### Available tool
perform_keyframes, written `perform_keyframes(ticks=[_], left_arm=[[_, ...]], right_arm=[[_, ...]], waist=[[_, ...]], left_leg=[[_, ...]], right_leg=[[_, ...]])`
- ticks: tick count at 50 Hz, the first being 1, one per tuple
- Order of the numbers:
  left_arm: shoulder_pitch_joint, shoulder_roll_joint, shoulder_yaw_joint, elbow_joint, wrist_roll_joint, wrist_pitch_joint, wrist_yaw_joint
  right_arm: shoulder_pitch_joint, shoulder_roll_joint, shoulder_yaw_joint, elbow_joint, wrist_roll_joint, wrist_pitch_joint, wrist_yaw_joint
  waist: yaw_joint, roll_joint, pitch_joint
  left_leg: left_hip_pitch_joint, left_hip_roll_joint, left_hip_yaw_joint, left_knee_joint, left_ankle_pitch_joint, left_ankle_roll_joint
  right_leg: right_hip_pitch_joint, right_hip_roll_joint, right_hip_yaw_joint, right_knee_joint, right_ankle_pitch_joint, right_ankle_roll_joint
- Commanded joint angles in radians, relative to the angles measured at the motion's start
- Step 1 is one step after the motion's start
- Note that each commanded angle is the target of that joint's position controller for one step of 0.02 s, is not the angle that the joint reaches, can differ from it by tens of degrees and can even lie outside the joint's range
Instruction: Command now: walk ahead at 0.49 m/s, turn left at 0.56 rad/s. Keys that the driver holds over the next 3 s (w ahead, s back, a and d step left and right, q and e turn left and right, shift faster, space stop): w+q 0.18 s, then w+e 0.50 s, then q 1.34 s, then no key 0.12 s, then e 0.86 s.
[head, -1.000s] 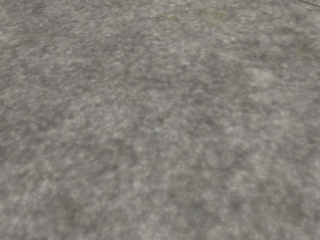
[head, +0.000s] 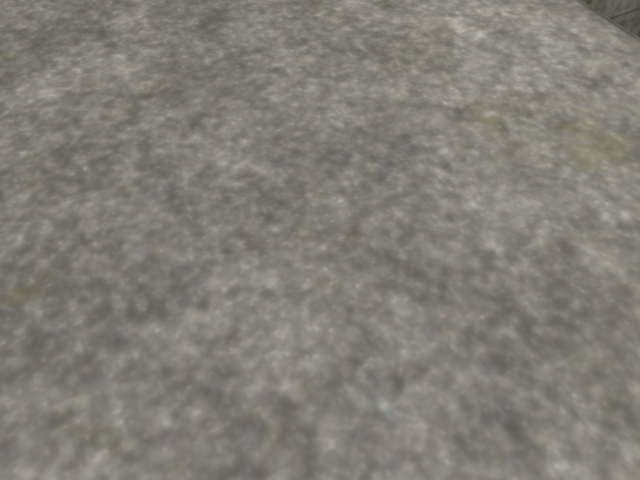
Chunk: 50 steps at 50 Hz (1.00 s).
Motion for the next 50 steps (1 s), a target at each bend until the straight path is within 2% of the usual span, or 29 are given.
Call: perform_keyframes(ticks=[1,5,7,9,10,11,12,13,14,15,16,17,19,22,28,33,35,36,37,38,39,40,41,42,43,44,46,47,50], left_arm=[[-0.096,0.151,0.033,-0.069,-0.005,-0.015,0.007],[-0.036,0.192,0.044,-0.033,-0.024,0.003,0.010],[-0.025,0.214,0.050,-0.022,-0.033,0.017,0.011],[-0.027,0.246,0.058,-0.022,-0.040,0.032,0.017],[-0.020,0.234,0.049,-0.017,-0.044,0.039,0.020],[0.005,0.188,0.026,-0.020,-0.026,0.034,0.023],[0.131,0.034,-0.030,-0.065,0.012,0.015,0.004],[0.059,0.125,-0.016,-0.046,-0.030,-0.013,-0.007],[-0.066,0.186,0.003,-0.078,-0.072,-0.019,-0.009],[-0.099,0.165,-0.005,-0.089,-0.066,-0.021,-0.003],[-0.107,0.158,-0.005,-0.078,-0.041,-0.015,0.004],[-0.067,0.157,0.000,-0.064,-0.036,0.000,0.003],[-0.011,0.125,-0.002,-0.036,-0.038,0.031,0.002],[-0.056,0.096,-0.005,-0.043,-0.036,0.053,0.008],[-0.199,0.053,-0.019,-0.081,-0.028,0.038,-0.019],[-0.320,0.040,-0.030,-0.156,-0.025,0.034,-0.054],[-0.318,0.044,-0.026,-0.179,-0.018,0.034,-0.065],[-0.280,0.054,-0.019,-0.179,-0.010,0.033,-0.065],[-0.176,0.085,-0.002,-0.158,-0.006,0.030,-0.060],[-0.043,0.129,0.019,-0.128,-0.004,0.025,-0.047],[0.087,0.219,0.038,-0.100,0.016,0.031,-0.024],[0.068,0.258,0.027,-0.100,0.037,0.028,-0.015],[0.117,0.182,0.020,-0.120,0.027,0.038,-0.012],[0.023,0.167,0.010,-0.119,0.017,0.038,-0.011],[-0.051,0.128,0.001,-0.110,0.002,0.035,-0.011],[-0.105,0.090,-0.010,-0.109,-0.003,0.033,-0.011],[-0.176,0.065,-0.014,-0.103,0.019,0.024,-0.017],[-0.213,0.074,-0.012,-0.102,0.026,0.019,-0.017],[-0.244,0.114,0.004,-0.084,0.022,0.024,0.005]], right_arm=[[-0.038,-0.003,0.012,-0.069,-0.001,-0.016,0.021],[-0.159,-0.008,0.015,-0.122,0.003,-0.018,0.043],[-0.175,-0.027,0.007,-0.144,0.001,-0.015,0.051],[-0.090,-0.072,-0.018,-0.140,-0.004,-0.008,0.049],[0.059,-0.105,-0.043,-0.103,-0.004,-0.005,0.042],[0.238,-0.163,-0.072,-0.057,-0.001,0.001,0.023],[0.238,-0.285,-0.082,-0.053,-0.001,-0.008,0.012],[0.290,-0.202,-0.057,-0.076,-0.005,-0.017,0.014],[0.245,-0.158,-0.041,-0.058,-0.019,-0.031,0.021],[0.180,-0.136,-0.033,-0.052,-0.017,-0.038,0.021],[0.115,-0.093,-0.020,-0.050,-0.020,-0.043,0.020],[0.077,-0.064,-0.010,-0.052,-0.031,-0.052,0.020],[0.055,-0.055,-0.011,-0.038,-0.033,-0.073,0.021],[0.066,-0.066,-0.018,0.000,-0.042,-0.092,0.012],[0.092,-0.082,-0.018,0.044,-0.036,-0.088,-0.011],[0.165,-0.111,-0.029,0.093,-0.020,-0.052,-0.021],[0.160,-0.125,-0.031,0.098,-0.014,-0.033,-0.029],[0.164,-0.134,-0.030,0.104,-0.011,-0.026,-0.034],[0.158,-0.141,-0.028,0.110,-0.012,-0.020,-0.038],[0.135,-0.144,-0.024,0.112,-0.005,-0.019,-0.039],[0.139,-0.096,-0.002,0.086,-0.025,-0.034,-0.038],[0.335,0.029,0.041,0.107,-0.022,-0.050,-0.008],[0.234,-0.120,0.001,0.149,0.017,-0.060,-0.001],[0.119,-0.127,-0.006,0.094,0.047,-0.058,0.000],[0.085,-0.095,0.002,0.089,0.030,-0.051,-0.011],[0.092,-0.088,-0.004,0.105,0.011,-0.034,-0.022],[0.195,-0.052,-0.006,0.142,0.003,0.013,-0.033],[0.220,-0.035,-0.005,0.143,0.002,0.029,-0.040],[0.167,-0.033,-0.007,0.100,-0.008,0.044,-0.052]], waist=[[-0.023,-0.100,0.028],[0.014,-0.095,0.060],[0.003,-0.105,0.055],[-0.061,-0.140,-0.024],[-0.148,-0.122,-0.105],[-0.228,-0.057,-0.200],[-0.107,0.231,-0.314],[-0.189,0.110,-0.474],[-0.205,0.047,-0.307],[-0.162,0.008,-0.202],[-0.123,-0.011,-0.137],[-0.082,0.015,-0.114],[-0.050,0.015,-0.098],[-0.051,-0.010,-0.028],[-0.108,-0.012,0.033],[-0.151,-0.024,0.075],[-0.125,-0.007,0.055],[-0.095,0.020,0.015],[-0.034,0.038,-0.053],[0.054,0.022,-0.126],[0.092,-0.086,-0.272],[-0.017,-0.282,-0.478],[0.103,-0.100,-0.559],[0.071,-0.133,-0.366],[0.020,-0.067,-0.232],[-0.019,-0.072,-0.150],[-0.090,-0.116,-0.124],[-0.110,-0.134,-0.113],[-0.105,-0.157,-0.104]], left_leg=[[0.009,0.022,0.004,-0.157,0.160,0.004],[0.030,0.002,0.063,-0.303,0.153,0.038],[0.057,-0.027,0.100,-0.343,0.068,0.070],[0.216,-0.106,0.164,-0.359,-0.036,0.116],[0.449,-0.154,0.173,-0.422,0.006,0.151],[0.773,-0.100,0.051,-0.429,0.049,0.193],[1.119,0.215,-0.512,-0.499,-0.078,0.369],[1.132,0.302,-0.752,-0.660,-0.201,0.406],[1.020,0.269,-0.572,-0.677,-0.121,0.343],[0.862,0.233,-0.425,-0.678,-0.016,0.304],[0.729,0.192,-0.315,-0.691,0.076,0.276],[0.636,0.163,-0.238,-0.723,0.134,0.260],[0.555,0.145,-0.150,-0.791,0.170,0.259],[0.530,0.129,-0.017,-0.843,0.254,0.237],[0.604,0.100,0.155,-0.878,0.270,0.166],[0.808,0.168,0.195,-0.802,0.415,0.160],[0.826,0.172,0.209,-0.703,0.701,0.149],[0.828,0.169,0.201,-0.625,0.907,0.143],[0.821,0.153,0.195,-0.499,1.014,0.127],[0.737,0.113,0.217,-0.317,0.955,0.091],[0.491,0.042,0.214,-0.010,0.525,0.048],[0.135,-0.159,0.061,0.378,-0.554,-0.007],[0.151,-0.151,-0.157,0.421,-0.550,0.001],[0.065,-0.098,-0.130,0.364,-0.488,0.005],[0.052,-0.051,-0.075,0.264,-0.416,-0.005],[0.088,-0.028,-0.047,0.210,-0.364,-0.020],[0.268,-0.018,-0.017,0.170,-0.273,-0.052],[0.287,-0.019,-0.004,0.138,-0.247,-0.068],[0.234,0.003,0.010,0.020,-0.139,-0.083]], right_leg=[[-0.022,-0.267,0.087,-0.134,0.273,-0.153],[0.063,-0.294,0.023,-0.114,0.279,-0.123],[0.123,-0.310,-0.007,-0.053,0.424,-0.106],[0.149,-0.301,-0.050,0.132,0.773,-0.082],[0.077,-0.277,-0.075,0.321,0.844,-0.063],[-0.146,-0.243,-0.075,0.581,0.633,-0.029],[-0.587,-0.073,-0.026,0.979,-0.322,0.036],[-0.652,-0.042,0.197,1.115,-0.388,0.026],[-0.728,-0.083,0.203,1.130,-0.304,0.011],[-0.709,-0.131,0.196,1.054,-0.212,0.002],[-0.659,-0.165,0.196,0.989,-0.150,0.006],[-0.585,-0.189,0.212,0.954,-0.100,0.009],[-0.517,-0.190,0.215,0.918,-0.046,0.022],[-0.585,-0.171,0.247,0.824,0.069,0.045],[-0.599,-0.127,0.189,0.483,0.363,0.035],[-0.694,-0.105,0.123,0.361,0.246,-0.011],[-0.621,-0.056,0.074,0.332,0.137,-0.042],[-0.536,-0.012,0.046,0.330,0.088,-0.060],[-0.400,0.025,0.041,0.306,0.090,-0.082],[-0.175,0.032,0.064,0.194,0.272,-0.114],[0.178,-0.158,0.264,0.264,0.694,-0.180],[0.540,-0.502,0.707,0.297,1.006,-0.419],[0.480,-0.452,0.643,0.263,0.980,-0.387],[0.352,-0.415,0.465,0.215,0.914,-0.325],[0.193,-0.356,0.387,0.163,0.798,-0.270],[0.061,-0.323,0.322,0.113,0.728,-0.244],[-0.151,-0.284,0.215,0.026,0.689,-0.235],[-0.194,-0.279,0.172,0.004,0.696,-0.241],[-0.177,-0.285,0.094,-0.023,0.642,-0.231]])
